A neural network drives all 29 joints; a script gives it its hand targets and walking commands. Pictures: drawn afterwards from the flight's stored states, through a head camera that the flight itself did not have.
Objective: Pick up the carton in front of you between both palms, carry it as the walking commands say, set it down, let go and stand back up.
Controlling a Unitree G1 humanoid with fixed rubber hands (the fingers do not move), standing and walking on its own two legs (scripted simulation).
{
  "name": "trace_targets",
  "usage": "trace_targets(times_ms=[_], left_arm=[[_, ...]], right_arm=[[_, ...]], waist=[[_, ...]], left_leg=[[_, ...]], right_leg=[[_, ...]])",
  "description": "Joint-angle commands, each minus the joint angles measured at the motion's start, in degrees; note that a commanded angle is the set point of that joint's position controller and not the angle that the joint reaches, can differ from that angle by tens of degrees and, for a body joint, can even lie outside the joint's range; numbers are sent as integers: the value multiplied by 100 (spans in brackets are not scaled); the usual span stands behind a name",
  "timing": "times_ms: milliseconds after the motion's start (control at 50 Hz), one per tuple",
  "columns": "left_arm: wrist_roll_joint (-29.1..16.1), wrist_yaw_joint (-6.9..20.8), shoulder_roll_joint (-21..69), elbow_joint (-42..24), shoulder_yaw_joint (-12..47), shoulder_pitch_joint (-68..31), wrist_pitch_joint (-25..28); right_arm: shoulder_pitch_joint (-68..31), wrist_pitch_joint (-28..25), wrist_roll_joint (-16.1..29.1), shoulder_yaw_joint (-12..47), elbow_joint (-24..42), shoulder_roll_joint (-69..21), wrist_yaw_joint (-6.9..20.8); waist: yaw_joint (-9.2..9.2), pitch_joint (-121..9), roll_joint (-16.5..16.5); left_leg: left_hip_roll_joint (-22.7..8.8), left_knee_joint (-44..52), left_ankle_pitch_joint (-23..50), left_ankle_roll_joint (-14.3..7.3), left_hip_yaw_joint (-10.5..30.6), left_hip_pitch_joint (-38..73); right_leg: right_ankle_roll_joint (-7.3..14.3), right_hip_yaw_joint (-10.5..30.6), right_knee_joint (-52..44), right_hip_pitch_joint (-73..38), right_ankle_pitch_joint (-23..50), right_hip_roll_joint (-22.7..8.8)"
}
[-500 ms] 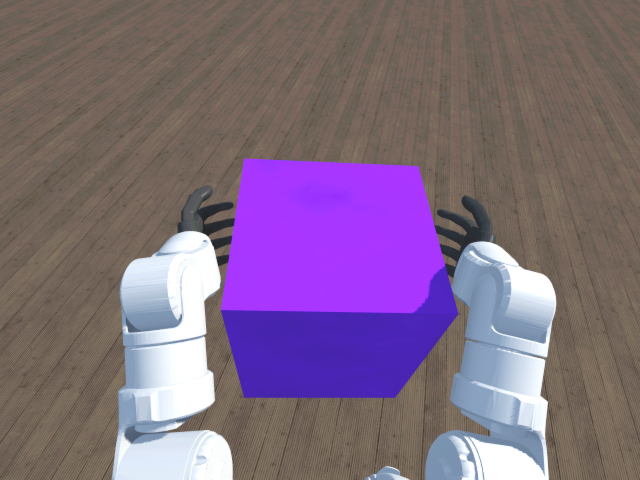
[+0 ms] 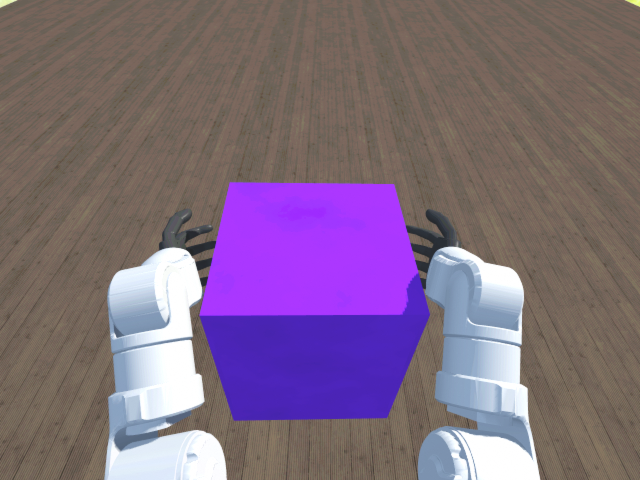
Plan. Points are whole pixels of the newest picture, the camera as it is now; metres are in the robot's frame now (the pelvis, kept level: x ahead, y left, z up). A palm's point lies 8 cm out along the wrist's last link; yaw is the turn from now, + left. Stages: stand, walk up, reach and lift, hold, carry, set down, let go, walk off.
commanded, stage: carry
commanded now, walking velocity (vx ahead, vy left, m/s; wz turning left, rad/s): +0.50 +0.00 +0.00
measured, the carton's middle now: (311, 305) +0.35 +0.00 +0.06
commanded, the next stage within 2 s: none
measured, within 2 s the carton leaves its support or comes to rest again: neither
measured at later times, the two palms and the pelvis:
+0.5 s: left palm (230, 183) +0.55 +0.13 +0.10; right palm (410, 182) +0.57 -0.17 +0.10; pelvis +0.30 -0.03 +0.02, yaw +3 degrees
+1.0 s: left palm (224, 103) +0.84 +0.18 +0.11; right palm (365, 108) +0.82 -0.12 +0.11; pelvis +0.60 +0.03 +0.02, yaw -1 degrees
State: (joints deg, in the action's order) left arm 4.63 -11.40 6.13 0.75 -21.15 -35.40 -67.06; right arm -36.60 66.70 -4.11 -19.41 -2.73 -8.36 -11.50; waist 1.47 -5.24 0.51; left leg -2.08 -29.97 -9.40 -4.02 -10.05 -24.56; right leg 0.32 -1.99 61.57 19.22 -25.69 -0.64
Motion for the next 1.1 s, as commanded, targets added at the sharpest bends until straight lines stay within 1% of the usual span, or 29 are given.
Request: trace_targets(times_ms=[0, 40, 80, 200, 240, 280, 300, 320, 340, 360, 380, 400, 420, 440, 480, 520, 640, 680, 700, 720, 740, 760, 780, 800, 820, 840, 880, 920, 1080], left_arm=[[-1146, 143, 4982, -174, 3505, -3538, 193], [-1199, 206, 5246, -339, 3733, -3468, 390], [-1127, 213, 5294, -443, 3939, -3089, 564], [-1020, 264, 5126, -1100, 4381, -1582, 742], [-1155, 284, 5031, -1537, 4560, -1283, 695], [-1229, 326, 5004, -1817, 4653, -690, 599], [-1233, 343, 4933, -1857, 4616, -265, 536], [-1158, 337, 4775, -1849, 4512, 152, 473], [-1074, 322, 4721, -1814, 4440, 343, 439], [-1102, 361, 4777, -1929, 4391, 657, 396], [-1158, 414, 4944, -2122, 4443, 812, 377], [-1216, 468, 5116, -2335, 4508, 855, 373], [-1278, 522, 5238, -2603, 4598, 840, 378], [-1352, 570, 5302, -2814, 4684, 856, 380], [-1487, 641, 5263, -3160, 4812, 1097, 370], [-1596, 676, 5060, -3462, 4944, 1269, 335], [-1581, 494, 3860, -3683, 4913, 1647, 6], [-1552, 411, 3594, -3655, 4867, 1619, -101], [-1537, 373, 3484, -3640, 4849, 1619, -148], [-1518, 332, 3368, -3602, 4813, 1652, -189], [-1515, 299, 3229, -3671, 4790, 1580, -242], [-1548, 285, 3242, -3762, 4845, 1512, -279], [-1570, 296, 3391, -3701, 4932, 1509, -277], [-1554, 338, 3652, -3621, 4941, 1511, -245], [-1526, 391, 3941, -3519, 4937, 1535, -187], [-1469, 442, 4177, -3421, 4906, 1570, -114], [-1340, 499, 4463, -3312, 4887, 1628, 27], [-1179, 483, 4501, -3231, 4829, 1757, 127], [-1204, 338, 3924, -3468, 4863, 2022, 90]], right_arm=[[-3360, -241, 958, 3268, 599, -4610, 76], [-3335, -435, 1007, 3465, 880, -4778, 162], [-2893, -590, 967, 3628, 1013, -4758, 211], [-1265, -766, 837, 3981, 1557, -4527, 335], [-738, -721, 956, 4123, 1705, -4686, 370], [-178, -629, 1009, 4240, 1919, -4654, 363], [82, -556, 1027, 4295, 2039, -4544, 348], [248, -452, 1077, 4378, 2225, -4433, 342], [243, -360, 1119, 4469, 2502, -4421, 358], [223, -312, 1259, 4621, 2700, -4509, 388], [276, -295, 1363, 4710, 2874, -4653, 434], [341, -296, 1454, 4797, 2999, -4847, 483], [472, -308, 1513, 4852, 3099, -5005, 529], [643, -321, 1539, 4889, 3197, -5114, 559], [1074, -335, 1492, 4920, 3434, -5136, 567], [1400, -299, 1386, 4855, 3608, -4946, 535], [1887, 30, 1202, 4612, 3791, -3723, 322], [1967, 121, 1178, 4503, 3752, -3427, 263], [2030, 157, 1156, 4434, 3696, -3295, 232], [2108, 190, 1143, 4364, 3614, -3185, 203], [2157, 199, 1131, 4283, 3557, -3055, 168], [2056, 197, 1179, 4283, 3545, -3088, 163], [2130, 194, 1250, 4311, 3554, -3265, 197], [2041, 159, 1301, 4408, 3610, -3507, 257], [1865, 109, 1359, 4520, 3666, -3744, 330], [1697, 44, 1418, 4659, 3729, -3975, 406], [1489, -70, 1522, 4854, 3792, -4212, 530], [1521, -137, 1578, 4928, 3768, -4170, 598], [2104, -86, 1387, 4707, 3744, -3554, 459]], waist=[[14, -2209, -320], [-38, -2241, -671], [-42, -2235, -898], [-6, -1869, -1073], [-13, -1738, -1047], [-86, -1879, -653], [-158, -2078, -433], [-281, -2466, 609], [-308, -2408, 1900], [-288, -2256, 1656], [-305, -2017, 1070], [-316, -1934, 507], [-306, -1755, 313], [-293, -1701, 395], [-272, -1551, 685], [-255, -1307, 712], [-270, -499, 859], [-209, -407, 772], [-165, -519, 632], [-92, -797, 399], [14, -956, -725], [11, -1300, -2036], [-11, -1343, -1727], [-4, -1355, -1198], [-21, -1408, -586], [-55, -1323, -290], [-104, -1251, -515], [-109, -1093, -658], [-48, -413, -748]], left_leg=[[-1799, 1176, 1479, -702, 2584, 3469], [-1598, 1475, 1107, -495, 1975, 3243], [-1499, 1602, 1127, -524, 1569, 3268], [-1113, 1431, 2174, -280, 679, 3354], [-1040, 1208, 2155, -182, 542, 3344], [-863, 335, 2167, 62, 159, 2622], [-785, -442, 1839, 243, 0, 1796], [-370, -1864, 496, 493, -173, 663], [242, -2917, -1567, 585, 152, -1190], [79, -3646, -2091, 461, 671, -1828], [-120, -3796, -2000, 401, 803, -1970], [-300, -3488, -1651, 377, 878, -1934], [-433, -2995, -1378, 385, 883, -1750], [-435, -2547, -1209, 423, 818, -1492], [-346, -1933, -919, 516, 570, -1247], [-307, -1152, -493, 570, 377, -1052], [-163, 41, 644, 419, -94, -290], [-64, 207, 496, 327, -325, 349], [130, 238, 170, 290, -551, 982], [106, 222, -140, 241, -446, 2014], [-1063, 1120, -1104, -122, 1719, 2690], [-2154, 1733, -938, -824, 3770, 3667], [-2282, 1799, -235, -934, 3949, 3427], [-2138, 1694, 317, -883, 3425, 3053], [-2059, 1676, 161, -743, 3025, 2802], [-1918, 1823, -19, -538, 2581, 2332], [-1658, 2127, -745, -305, 1860, 1886], [-1560, 2390, -1020, -331, 1495, 1805], [-1238, 2425, 179, -265, 562, 2333]], right_leg=[[55, 364, 444, 2108, 454, -389], [-63, 159, -452, 1702, 668, -387], [-165, -72, -1219, 1548, 708, -331], [-180, -704, -3275, 923, 1809, -93], [-125, -835, -3777, 560, 2115, -54], [8, -1071, -4218, -909, 2266, 0], [188, -674, -4076, -1955, 2042, -374], [568, 1074, -4210, -2952, 1993, -1494], [1289, 2650, -4401, -4105, 2581, -2272], [1397, 2647, -4389, -4163, 3080, -2420], [1294, 2123, -4325, -3843, 3771, -2258], [1080, 1783, -4431, -3609, 3610, -2164], [884, 1442, -4636, -3224, 3341, -2041], [743, 1138, -4812, -2968, 3051, -1919], [740, 669, -4984, -2700, 2789, -1718], [717, 252, -5068, -2413, 2659, -1552], [441, -252, -5058, -1766, 2670, -1405], [339, -464, -4566, -1507, 2766, -1334], [237, -725, -3923, -1289, 3109, -1149], [89, -992, -2946, -758, 3258, -925], [-193, -1156, -1354, 327, 2328, -387], [-308, -781, 183, 1729, 82, 110], [-164, -92, 976, 2017, -287, -164], [-20, 88, 1201, 1985, -136, -404], [59, 213, 1038, 1940, 214, -619], [80, 279, 585, 1720, 562, -766], [75, 93, -205, 1383, 902, -715], [-6, -131, -930, 1379, 1153, -658], [-151, -724, -2961, 1530, 2361, -493]])
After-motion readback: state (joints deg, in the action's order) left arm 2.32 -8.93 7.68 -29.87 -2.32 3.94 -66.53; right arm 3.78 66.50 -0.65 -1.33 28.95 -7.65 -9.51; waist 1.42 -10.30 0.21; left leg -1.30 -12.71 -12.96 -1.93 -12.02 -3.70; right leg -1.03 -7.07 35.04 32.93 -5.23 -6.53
